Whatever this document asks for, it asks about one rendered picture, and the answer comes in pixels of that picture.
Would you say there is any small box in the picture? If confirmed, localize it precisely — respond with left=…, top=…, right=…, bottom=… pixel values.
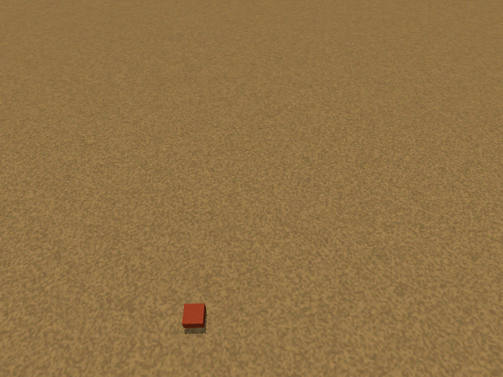
left=182, top=303, right=206, bottom=328

